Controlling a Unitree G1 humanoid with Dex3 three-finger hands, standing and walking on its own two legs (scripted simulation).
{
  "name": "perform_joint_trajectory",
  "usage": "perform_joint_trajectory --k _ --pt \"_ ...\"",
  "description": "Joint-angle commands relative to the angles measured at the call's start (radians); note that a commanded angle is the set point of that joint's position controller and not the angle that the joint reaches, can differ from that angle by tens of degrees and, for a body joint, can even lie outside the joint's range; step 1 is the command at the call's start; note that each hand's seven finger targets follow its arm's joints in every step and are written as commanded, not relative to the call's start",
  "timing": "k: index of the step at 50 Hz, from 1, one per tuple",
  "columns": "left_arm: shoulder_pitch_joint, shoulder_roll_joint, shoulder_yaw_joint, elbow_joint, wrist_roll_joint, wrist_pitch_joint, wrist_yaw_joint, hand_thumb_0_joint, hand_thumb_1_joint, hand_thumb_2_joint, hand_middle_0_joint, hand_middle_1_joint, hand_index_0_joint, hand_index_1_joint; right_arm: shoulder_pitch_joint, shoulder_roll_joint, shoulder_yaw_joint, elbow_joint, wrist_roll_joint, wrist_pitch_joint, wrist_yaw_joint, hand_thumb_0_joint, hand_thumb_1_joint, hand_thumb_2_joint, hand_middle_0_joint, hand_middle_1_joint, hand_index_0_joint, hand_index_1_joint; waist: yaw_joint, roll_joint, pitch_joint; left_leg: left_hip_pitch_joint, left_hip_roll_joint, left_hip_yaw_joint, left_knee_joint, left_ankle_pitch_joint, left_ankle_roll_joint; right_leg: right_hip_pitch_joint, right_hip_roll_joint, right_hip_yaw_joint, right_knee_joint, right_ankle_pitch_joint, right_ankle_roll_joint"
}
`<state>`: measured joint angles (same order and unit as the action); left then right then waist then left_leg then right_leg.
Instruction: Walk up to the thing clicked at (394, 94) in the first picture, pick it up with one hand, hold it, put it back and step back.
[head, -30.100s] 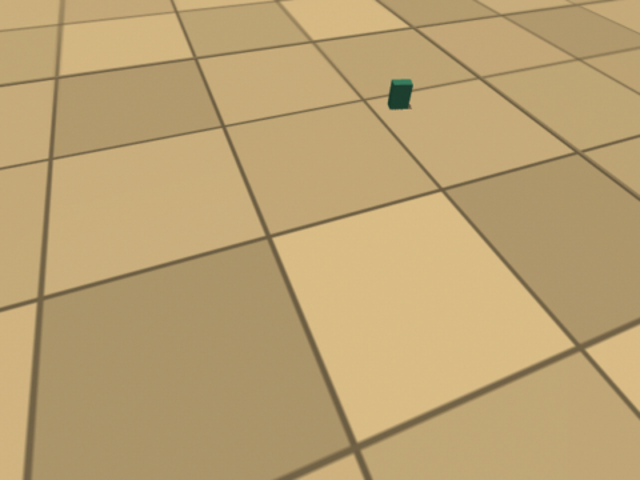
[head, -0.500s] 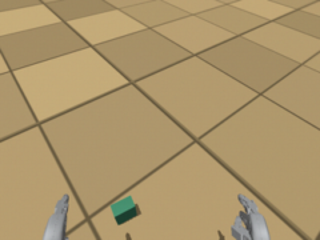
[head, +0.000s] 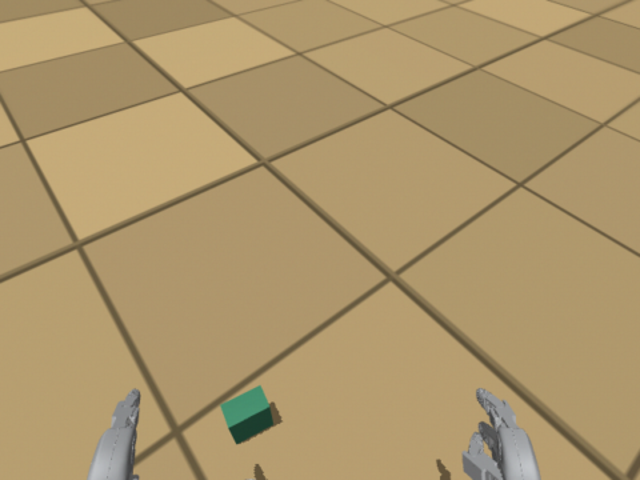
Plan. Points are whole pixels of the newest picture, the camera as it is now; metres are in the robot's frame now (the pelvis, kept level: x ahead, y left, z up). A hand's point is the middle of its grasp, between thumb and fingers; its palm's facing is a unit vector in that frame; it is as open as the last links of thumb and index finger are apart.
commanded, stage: home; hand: left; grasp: from the side
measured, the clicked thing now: (248, 415) +0.41 +0.17 -0.65
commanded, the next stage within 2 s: stand in 0.74 s
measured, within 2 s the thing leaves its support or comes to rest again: neither
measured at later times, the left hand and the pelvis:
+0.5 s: hand (160, 461) +0.17 +0.19 -0.06, palm faces +0.10 -0.96 -0.28, open 17.7 cm; pelvis +0.00 +0.01 +0.00, yaw +0 degrees
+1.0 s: hand (161, 458) +0.18 +0.19 -0.06, palm faces +0.10 -0.96 -0.28, open 16.6 cm; pelvis +0.01 +0.01 +0.00, yaw +0 degrees
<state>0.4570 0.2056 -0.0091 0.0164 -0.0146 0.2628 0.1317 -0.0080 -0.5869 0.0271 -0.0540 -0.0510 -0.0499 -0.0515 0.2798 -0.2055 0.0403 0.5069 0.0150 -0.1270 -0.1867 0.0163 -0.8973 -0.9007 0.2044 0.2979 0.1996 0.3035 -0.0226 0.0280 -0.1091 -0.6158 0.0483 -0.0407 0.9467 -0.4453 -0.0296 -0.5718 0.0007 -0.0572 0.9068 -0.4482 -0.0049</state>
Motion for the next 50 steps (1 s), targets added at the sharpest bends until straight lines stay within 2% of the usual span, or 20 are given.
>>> perform_joint_trajectory --k 1,2,3,4,6,7,9,12,20,22,23,26,32,34,39,41,42,44,45,50 --pt "-0.050 0.131 0.082 -0.233 0.005 -0.056 0.010 0.000 -0.611 0.014 -0.042 -0.046 -0.042 -0.045 -0.071 -0.106 -0.053 -0.154 -0.006 -0.061 -0.014 0.000 -0.900 -0.900 0.200 0.300 0.200 0.300 0.004 0.005 -0.069 0.066 -0.047 0.050 -0.141 0.130 0.039 0.037 0.010 0.017 -0.191 0.138 0.008" --pt "-0.016 0.100 0.061 -0.170 0.009 -0.053 0.008 0.000 -0.609 0.022 -0.043 -0.048 -0.043 -0.047 -0.076 -0.107 -0.053 -0.153 -0.006 -0.062 -0.013 0.000 -0.900 -0.901 0.200 0.300 0.200 0.300 -0.001 -0.011 -0.066 0.070 -0.043 0.047 -0.146 0.135 0.037 0.037 0.016 0.011 -0.181 0.139 0.006" --pt "-0.020 0.094 0.053 -0.174 0.008 -0.054 0.006 0.000 -0.611 0.012 -0.041 -0.045 -0.041 -0.044 -0.073 -0.106 -0.053 -0.154 -0.008 -0.061 -0.012 0.000 -0.900 -0.900 0.200 0.300 0.200 0.300 -0.003 -0.004 -0.065 0.069 -0.044 0.046 -0.144 0.138 0.038 0.032 0.017 0.009 -0.182 0.143 0.006" --pt "-0.054 0.119 0.072 -0.221 0.006 -0.058 0.010 0.000 -0.606 0.024 -0.043 -0.048 -0.043 -0.048 -0.078 -0.108 -0.054 -0.156 -0.005 -0.063 -0.012 0.000 -0.900 -0.900 0.199 0.300 0.199 0.300 -0.001 0.014 -0.060 0.068 -0.044 0.047 -0.153 0.123 0.035 0.028 0.017 0.009 -0.180 0.127 0.003" --pt "-0.017 0.087 0.046 -0.172 0.009 -0.057 0.006 0.000 -0.609 0.022 -0.043 -0.048 -0.043 -0.048 -0.073 -0.106 -0.053 -0.155 -0.007 -0.063 -0.011 0.000 -0.900 -0.900 0.199 0.300 0.199 0.300 -0.007 0.010 -0.063 0.075 -0.040 0.039 -0.157 0.125 0.035 0.028 0.021 0.004 -0.172 0.126 0.001" --pt "-0.038 0.106 0.063 -0.210 0.007 -0.060 0.008 0.000 -0.611 0.017 -0.042 -0.046 -0.042 -0.046 -0.077 -0.108 -0.055 -0.155 -0.006 -0.064 -0.011 0.000 -0.900 -0.900 0.200 0.300 0.200 0.300 0.001 0.017 -0.069 0.075 -0.041 0.041 -0.159 0.131 0.034 0.032 0.020 0.003 -0.173 0.131 0.000" --pt "-0.035 0.090 0.046 -0.188 0.006 -0.056 0.005 0.000 -0.609 0.022 -0.043 -0.048 -0.043 -0.047 -0.075 -0.110 -0.053 -0.156 -0.006 -0.065 -0.010 0.000 -0.900 -0.900 0.199 0.300 0.199 0.300 -0.007 0.014 -0.061 0.079 -0.037 0.037 -0.162 0.137 0.034 0.027 0.023 0.001 -0.168 0.137 0.000" --pt "-0.031 0.106 0.059 -0.192 0.008 -0.058 0.008 0.000 -0.609 0.022 -0.043 -0.048 -0.043 -0.047 -0.071 -0.110 -0.054 -0.149 -0.007 -0.066 -0.010 0.000 -0.900 -0.900 0.199 0.300 0.199 0.300 -0.001 0.020 -0.074 0.084 -0.037 0.034 -0.159 0.159 0.032 0.036 0.024 -0.002 -0.164 0.151 -0.001" --pt "-0.028 0.090 0.047 -0.185 0.010 -0.055 0.009 0.000 -0.602 0.027 -0.044 -0.050 -0.044 -0.049 -0.075 -0.113 -0.054 -0.150 -0.008 -0.070 -0.008 0.000 -0.900 -0.900 0.199 0.300 0.199 0.300 0.000 0.026 -0.075 0.091 -0.030 0.023 -0.176 0.158 0.028 0.039 0.030 -0.012 -0.152 0.145 -0.006" --pt "-0.065 0.117 0.065 -0.223 0.009 -0.060 0.012 0.000 -0.597 0.029 -0.044 -0.050 -0.044 -0.050 -0.075 -0.110 -0.054 -0.149 -0.007 -0.070 -0.009 0.000 -0.900 -0.900 0.199 0.300 0.199 0.300 0.003 0.029 -0.066 0.081 -0.033 0.027 -0.175 0.138 0.029 0.030 0.027 -0.009 -0.163 0.129 -0.005" --pt "-0.019 0.098 0.057 -0.176 0.012 -0.056 0.011 0.000 -0.601 0.027 -0.044 -0.049 -0.044 -0.049 -0.072 -0.106 -0.052 -0.150 -0.009 -0.070 -0.011 0.000 -0.900 -0.900 0.199 0.300 0.199 0.300 0.002 0.006 -0.074 0.083 -0.035 0.030 -0.164 0.152 0.032 0.040 0.025 -0.006 -0.167 0.142 -0.001" --pt "-0.035 0.090 0.048 -0.176 0.008 -0.055 0.007 0.000 -0.601 0.027 -0.044 -0.050 -0.044 -0.049 -0.075 -0.108 -0.051 -0.154 -0.009 -0.071 -0.009 0.000 -0.900 -0.900 0.199 0.300 0.199 0.300 0.002 0.009 -0.053 0.070 -0.035 0.033 -0.169 0.131 0.032 0.029 0.024 -0.006 -0.171 0.126 -0.001" --pt "-0.044 0.113 0.062 -0.214 0.011 -0.057 0.011 0.000 -0.608 0.023 -0.043 -0.048 -0.043 -0.048 -0.062 -0.109 -0.055 -0.141 -0.009 -0.069 -0.011 0.000 -0.900 -0.900 0.199 0.300 0.199 0.300 0.000 0.030 -0.101 0.106 -0.034 0.033 -0.159 0.206 0.029 0.054 0.024 -0.004 -0.155 0.194 -0.002" --pt "-0.008 0.082 0.042 -0.167 0.011 -0.050 0.009 0.000 -0.600 0.027 -0.044 -0.049 -0.044 -0.049 -0.065 -0.106 -0.051 -0.145 -0.010 -0.069 -0.011 0.000 -0.900 -0.900 0.200 0.300 0.199 0.300 -0.004 0.004 -0.070 0.090 -0.034 0.034 -0.157 0.196 0.033 0.047 0.024 -0.004 -0.160 0.189 0.000" --pt "-0.044 0.115 0.065 -0.216 0.009 -0.056 0.011 0.000 -0.604 0.025 -0.044 -0.049 -0.044 -0.048 -0.072 -0.110 -0.054 -0.145 -0.008 -0.066 -0.008 0.000 -0.900 -0.900 0.200 0.300 0.200 0.300 0.007 0.020 -0.070 0.089 -0.036 0.035 -0.162 0.181 0.031 0.046 0.021 -0.004 -0.167 0.172 -0.001" --pt "-0.002 0.073 0.036 -0.148 0.011 -0.049 0.007 0.000 -0.611 0.020 -0.043 -0.047 -0.043 -0.047 -0.069 -0.106 -0.051 -0.146 -0.011 -0.066 -0.008 0.000 -0.900 -0.900 0.200 0.300 0.200 0.300 -0.003 -0.003 -0.058 0.083 -0.035 0.034 -0.163 0.176 0.034 0.044 0.023 -0.006 -0.166 0.170 0.001" --pt "-0.037 0.088 0.045 -0.189 0.008 -0.052 0.008 0.000 -0.595 0.031 -0.044 -0.051 -0.045 -0.050 -0.074 -0.108 -0.052 -0.150 -0.009 -0.067 -0.008 0.000 -0.900 -0.900 0.199 0.300 0.199 0.300 0.002 0.022 -0.060 0.080 -0.036 0.035 -0.168 0.163 0.032 0.040 0.021 -0.006 -0.166 0.159 -0.003" --pt "-0.017 0.087 0.049 -0.167 0.011 -0.053 0.007 0.000 -0.435 0.191 -0.200 -0.211 -0.200 -0.210 -0.069 -0.112 -0.056 -0.147 -0.010 -0.065 -0.007 0.000 -0.900 -0.900 0.200 0.300 0.200 0.300 0.003 0.013 -0.071 0.088 -0.032 0.029 -0.170 0.172 0.030 0.045 0.025 -0.008 -0.159 0.162 -0.002" --pt "-0.027 0.093 0.050 -0.183 0.010 -0.053 0.006 0.000 -0.355 0.271 -0.200 -0.291 -0.200 -0.290 -0.071 -0.111 -0.056 -0.150 -0.010 -0.065 -0.006 0.000 -0.900 -0.900 0.200 0.300 0.200 0.300 0.004 0.023 -0.078 0.091 -0.033 0.031 -0.171 0.175 0.030 0.045 0.025 -0.009 -0.159 0.165 -0.003" --pt "-0.034 0.097 0.048 -0.180 0.009 -0.051 0.009 0.000 0.045 0.671 -0.200 -0.300 -0.200 -0.301 -0.070 -0.110 -0.052 -0.148 -0.009 -0.064 -0.009 0.000 -0.900 -0.900 0.200 0.300 0.200 0.300 -0.003 0.017 -0.092 0.099 -0.035 0.034 -0.153 0.215 0.033 0.052 0.020 -0.003 -0.160 0.208 0.001"
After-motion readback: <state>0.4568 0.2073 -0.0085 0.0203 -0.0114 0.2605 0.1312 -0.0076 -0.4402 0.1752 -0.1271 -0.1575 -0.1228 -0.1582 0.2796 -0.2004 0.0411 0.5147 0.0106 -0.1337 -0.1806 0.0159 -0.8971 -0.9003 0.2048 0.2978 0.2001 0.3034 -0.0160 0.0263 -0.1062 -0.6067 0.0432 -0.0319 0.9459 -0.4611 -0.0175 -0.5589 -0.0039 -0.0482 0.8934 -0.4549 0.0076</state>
